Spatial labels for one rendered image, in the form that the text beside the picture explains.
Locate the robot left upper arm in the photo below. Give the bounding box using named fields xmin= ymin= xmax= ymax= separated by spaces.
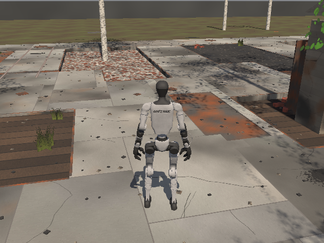
xmin=139 ymin=102 xmax=151 ymax=131

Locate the robot right foot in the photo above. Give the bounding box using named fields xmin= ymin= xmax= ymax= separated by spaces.
xmin=170 ymin=197 xmax=177 ymax=211

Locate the robot right forearm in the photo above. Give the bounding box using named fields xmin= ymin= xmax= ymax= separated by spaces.
xmin=180 ymin=123 xmax=190 ymax=148

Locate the robot right hand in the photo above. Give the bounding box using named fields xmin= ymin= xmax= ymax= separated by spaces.
xmin=180 ymin=147 xmax=191 ymax=161

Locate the robot right upper arm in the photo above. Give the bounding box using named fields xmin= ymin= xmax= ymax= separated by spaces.
xmin=173 ymin=102 xmax=185 ymax=131

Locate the robot left forearm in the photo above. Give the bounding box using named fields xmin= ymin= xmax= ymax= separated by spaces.
xmin=134 ymin=123 xmax=144 ymax=148

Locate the robot right thigh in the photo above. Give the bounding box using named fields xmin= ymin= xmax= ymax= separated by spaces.
xmin=169 ymin=141 xmax=179 ymax=178

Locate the robot left hand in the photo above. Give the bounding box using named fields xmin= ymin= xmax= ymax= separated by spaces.
xmin=133 ymin=146 xmax=145 ymax=160

